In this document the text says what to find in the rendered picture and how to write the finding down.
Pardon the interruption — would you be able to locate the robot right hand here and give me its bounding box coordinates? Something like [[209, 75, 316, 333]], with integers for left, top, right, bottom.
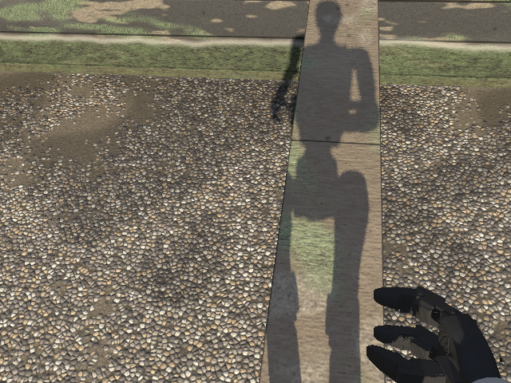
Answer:
[[366, 286, 503, 383]]

